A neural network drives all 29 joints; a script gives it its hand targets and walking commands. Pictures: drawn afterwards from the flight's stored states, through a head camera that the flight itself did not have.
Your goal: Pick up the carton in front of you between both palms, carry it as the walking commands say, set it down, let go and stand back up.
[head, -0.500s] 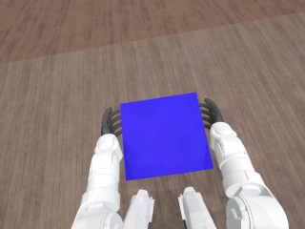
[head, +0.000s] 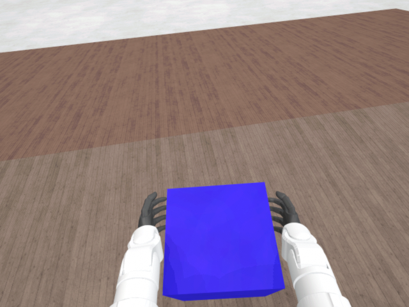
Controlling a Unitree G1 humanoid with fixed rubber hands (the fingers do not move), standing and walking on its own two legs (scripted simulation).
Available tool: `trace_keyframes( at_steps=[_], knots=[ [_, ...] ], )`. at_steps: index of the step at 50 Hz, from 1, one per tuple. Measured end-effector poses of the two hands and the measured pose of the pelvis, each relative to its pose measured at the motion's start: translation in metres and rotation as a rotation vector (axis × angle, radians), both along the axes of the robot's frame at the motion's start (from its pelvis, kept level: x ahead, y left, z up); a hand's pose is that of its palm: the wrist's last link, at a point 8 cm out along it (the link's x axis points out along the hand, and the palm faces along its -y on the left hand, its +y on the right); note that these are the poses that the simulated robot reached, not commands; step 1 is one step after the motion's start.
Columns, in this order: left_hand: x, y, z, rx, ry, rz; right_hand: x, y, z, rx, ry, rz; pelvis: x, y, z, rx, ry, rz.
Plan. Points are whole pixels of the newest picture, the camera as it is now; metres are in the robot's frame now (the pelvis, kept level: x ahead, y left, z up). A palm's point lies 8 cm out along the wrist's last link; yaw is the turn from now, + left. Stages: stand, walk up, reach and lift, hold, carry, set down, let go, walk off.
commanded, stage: reach and lift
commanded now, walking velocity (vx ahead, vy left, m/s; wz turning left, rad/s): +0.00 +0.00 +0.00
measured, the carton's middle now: (220, 247) +0.30 +0.00 -0.11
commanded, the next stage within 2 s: hold in 1.20 s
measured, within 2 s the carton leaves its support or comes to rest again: neither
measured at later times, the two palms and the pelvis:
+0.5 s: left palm (140, 224) +0.29 +0.15 +0.05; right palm (301, 227) +0.28 -0.15 +0.04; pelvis -0.02 +0.00 +0.02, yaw +0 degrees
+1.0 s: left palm (137, 216) +0.30 +0.15 +0.07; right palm (301, 218) +0.29 -0.15 +0.05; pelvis +0.00 +0.00 +0.03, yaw +1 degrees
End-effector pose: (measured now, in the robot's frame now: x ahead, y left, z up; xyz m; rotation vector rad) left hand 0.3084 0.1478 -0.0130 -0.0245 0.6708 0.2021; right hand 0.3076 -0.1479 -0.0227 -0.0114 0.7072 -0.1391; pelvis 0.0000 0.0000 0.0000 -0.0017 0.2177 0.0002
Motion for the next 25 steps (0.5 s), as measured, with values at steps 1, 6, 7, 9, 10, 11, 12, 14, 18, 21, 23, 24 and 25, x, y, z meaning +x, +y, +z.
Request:
trace_keyframes(
  at_steps=[1,6,7,9,10,11,12,14,18,21,23,24,25],
  knots=[
    [0.000,0.000,0.006,0.001,-0.002,-0.004,-0.002,0.000,0.006,-0.003,0.000,-0.002,0.002,0.000,0.004,0.000,-0.017,0.001],
    [-0.003,0.001,0.036,0.009,-0.022,-0.030,-0.011,0.002,0.034,-0.015,-0.005,-0.018,0.008,0.000,0.018,-0.001,-0.104,0.005],
    [-0.003,0.001,0.042,0.012,-0.026,-0.036,-0.013,0.002,0.039,-0.015,-0.006,-0.022,0.009,0.000,0.020,-0.001,-0.121,0.005],
    [-0.005,0.001,0.052,0.020,-0.033,-0.047,-0.017,0.001,0.048,-0.021,-0.007,-0.016,0.009,0.000,0.024,-0.002,-0.154,0.006],
    [-0.006,0.001,0.057,0.024,-0.035,-0.052,-0.018,0.001,0.052,-0.020,-0.006,-0.010,0.009,0.000,0.025,-0.002,-0.169,0.005],
    [-0.007,0.001,0.061,0.026,-0.035,-0.056,-0.020,0.001,0.055,-0.018,-0.004,-0.005,0.009,0.001,0.026,-0.002,-0.184,0.004],
    [-0.008,0.001,0.064,0.028,-0.033,-0.059,-0.022,0.001,0.057,-0.015,-0.002,-0.001,0.008,0.001,0.026,-0.002,-0.198,0.004],
    [-0.011,0.002,0.067,0.031,-0.025,-0.063,-0.025,0.001,0.061,-0.014,0.007,0.007,0.005,0.001,0.027,-0.002,-0.224,0.002],
    [-0.017,0.002,0.068,0.033,-0.002,-0.063,-0.029,0.001,0.061,-0.018,0.031,0.012,-0.003,0.000,0.027,-0.001,-0.257,0.002],
    [-0.020,0.001,0.067,0.032,0.007,-0.058,-0.030,0.000,0.061,-0.030,0.042,0.015,-0.010,-0.001,0.025,0.000,-0.267,0.003],
    [-0.021,-0.001,0.067,0.031,0.007,-0.055,-0.030,0.000,0.061,-0.040,0.043,0.011,-0.013,-0.001,0.025,0.000,-0.269,0.004],
    [-0.021,-0.001,0.067,0.032,0.005,-0.053,-0.029,-0.001,0.061,-0.044,0.041,0.006,-0.014,-0.002,0.025,0.000,-0.270,0.005],
    [-0.021,-0.002,0.068,0.037,0.002,-0.047,-0.028,-0.001,0.062,-0.043,0.039,0.005,-0.015,-0.002,0.025,0.000,-0.270,0.005]
  ],
)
